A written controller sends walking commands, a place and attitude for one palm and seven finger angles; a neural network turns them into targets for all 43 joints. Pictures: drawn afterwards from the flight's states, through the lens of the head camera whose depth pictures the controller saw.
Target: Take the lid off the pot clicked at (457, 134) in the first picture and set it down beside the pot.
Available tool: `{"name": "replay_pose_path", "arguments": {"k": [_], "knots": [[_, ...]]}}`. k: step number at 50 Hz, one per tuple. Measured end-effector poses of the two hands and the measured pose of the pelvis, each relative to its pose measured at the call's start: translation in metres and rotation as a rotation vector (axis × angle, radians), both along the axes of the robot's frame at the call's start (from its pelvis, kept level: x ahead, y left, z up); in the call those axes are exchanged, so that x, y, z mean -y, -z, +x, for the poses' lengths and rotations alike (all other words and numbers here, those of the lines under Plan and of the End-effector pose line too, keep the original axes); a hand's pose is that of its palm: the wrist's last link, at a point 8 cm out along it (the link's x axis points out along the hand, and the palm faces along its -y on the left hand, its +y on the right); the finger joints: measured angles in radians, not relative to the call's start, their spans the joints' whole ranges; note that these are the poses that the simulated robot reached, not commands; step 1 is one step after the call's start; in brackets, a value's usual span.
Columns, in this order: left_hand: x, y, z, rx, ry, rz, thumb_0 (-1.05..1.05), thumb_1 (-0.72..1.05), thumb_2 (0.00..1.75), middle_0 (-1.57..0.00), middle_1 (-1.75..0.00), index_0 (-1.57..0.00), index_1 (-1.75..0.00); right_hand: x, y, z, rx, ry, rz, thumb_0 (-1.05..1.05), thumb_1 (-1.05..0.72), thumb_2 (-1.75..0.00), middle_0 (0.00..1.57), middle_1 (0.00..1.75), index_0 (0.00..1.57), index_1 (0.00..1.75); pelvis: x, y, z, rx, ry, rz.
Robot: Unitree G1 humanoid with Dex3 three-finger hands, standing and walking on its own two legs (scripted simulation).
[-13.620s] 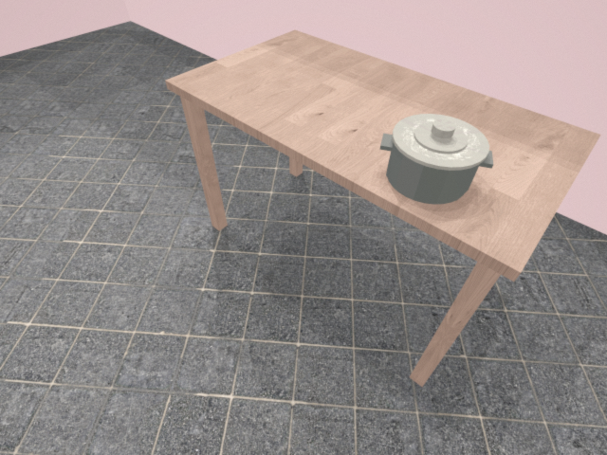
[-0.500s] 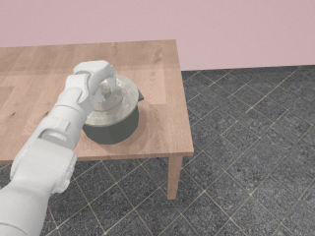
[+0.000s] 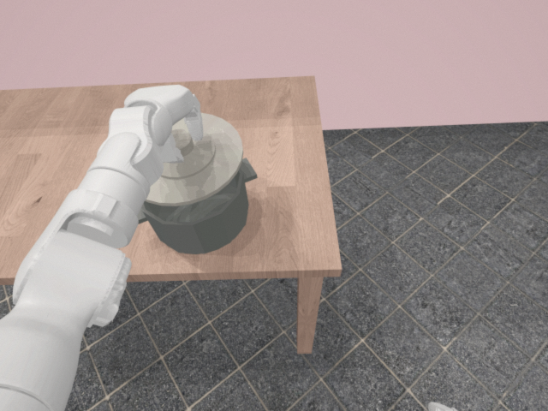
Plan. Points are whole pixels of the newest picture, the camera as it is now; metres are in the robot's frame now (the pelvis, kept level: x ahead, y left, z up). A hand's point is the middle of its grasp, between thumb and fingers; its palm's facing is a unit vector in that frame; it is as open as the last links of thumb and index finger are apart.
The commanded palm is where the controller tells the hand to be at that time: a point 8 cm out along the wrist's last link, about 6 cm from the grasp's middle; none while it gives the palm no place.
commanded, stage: lift the lid straight up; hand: left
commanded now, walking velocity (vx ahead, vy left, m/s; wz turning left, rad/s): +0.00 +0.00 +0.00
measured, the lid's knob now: (178, 143) +0.51 +0.14 +0.12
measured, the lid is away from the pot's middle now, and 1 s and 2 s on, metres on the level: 0.01 0.01 0.10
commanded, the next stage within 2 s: move the lid sideways beside the pot in 1.06 s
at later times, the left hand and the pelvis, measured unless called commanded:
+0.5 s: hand (156, 121) +0.48 +0.14 +0.18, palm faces -0.29 -0.03 -0.96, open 7.5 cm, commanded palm +0.47 +0.14 +0.26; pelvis -0.01 +0.01 +0.00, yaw +1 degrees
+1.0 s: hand (147, 97) +0.48 +0.14 +0.22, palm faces -0.28 -0.04 -0.96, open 7.5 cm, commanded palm +0.47 +0.14 +0.29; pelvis -0.01 +0.01 +0.00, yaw +1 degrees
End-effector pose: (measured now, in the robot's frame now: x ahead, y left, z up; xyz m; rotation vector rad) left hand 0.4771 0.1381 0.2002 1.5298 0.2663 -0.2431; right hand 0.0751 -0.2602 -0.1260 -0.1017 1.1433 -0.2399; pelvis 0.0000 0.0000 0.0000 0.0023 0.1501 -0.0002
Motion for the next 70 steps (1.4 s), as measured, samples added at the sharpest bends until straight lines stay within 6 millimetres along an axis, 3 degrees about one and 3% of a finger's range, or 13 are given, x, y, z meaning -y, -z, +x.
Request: {"name": "replay_pose_path", "arguments": {"k": [16,34,46,59,64,70], "knots": [[-0.004,-0.027,-0.01,0.018,0.002,0.001,0.01,0.23,0.69,-0.7,-0.98,-0.7,-0.98,-0.007,-0.002,-0.002,0.021,-0.027,-0.001,0.01,-0.91,-0.9,0.2,0.3,0.2,0.3,-0.005,-0.001,-0.009,0.02,-0.012,0.0],[-0.005,-0.058,-0.001,0.05,0.006,0.013,0.01,0.23,0.69,-0.7,-0.98,-0.7,-0.98,-0.01,-0.002,-0.029,-0.008,-0.007,-0.017,0.01,-0.91,-0.9,0.2,0.3,0.2,0.3,-0.012,-0.001,-0.011,0.011,-0.01,-0.001],[-0.002,-0.08,-0.004,0.072,-0.022,0.0,0.01,0.23,0.69,-0.7,-0.98,-0.7,-0.98,-0.013,-0.003,-0.015,0.032,-0.022,0.001,0.01,-0.91,-0.9,0.2,0.3,0.2,0.3,-0.011,-0.002,-0.01,0.02,-0.006,0.001],[-0.005,-0.076,-0.012,0.035,-0.029,0.009,0.01,0.23,0.69,-0.7,-0.98,-0.7,-0.98,-0.009,-0.009,0.002,0.061,-0.057,-0.017,0.01,-0.91,-0.9,0.2,0.3,0.2,0.3,-0.009,-0.002,-0.015,0.026,-0.02,-0.001],[-0.005,-0.077,-0.01,0.061,-0.012,0.0,0.01,0.23,0.69,-0.7,-0.98,-0.7,-0.98,-0.008,-0.009,-0.001,0.063,-0.05,-0.027,0.01,-0.91,-0.9,0.2,0.3,0.2,0.3,-0.008,-0.002,-0.015,0.024,-0.014,-0.001],[-0.02,-0.074,-0.003,0.047,-0.067,0.004,0.01,0.23,0.69,-0.7,-0.98,-0.7,-0.98,-0.005,-0.008,-0.012,0.036,-0.023,-0.032,0.01,-0.91,-0.9,0.2,0.3,0.2,0.3,-0.007,-0.002,-0.015,0.016,-0.006,-0.002]]}}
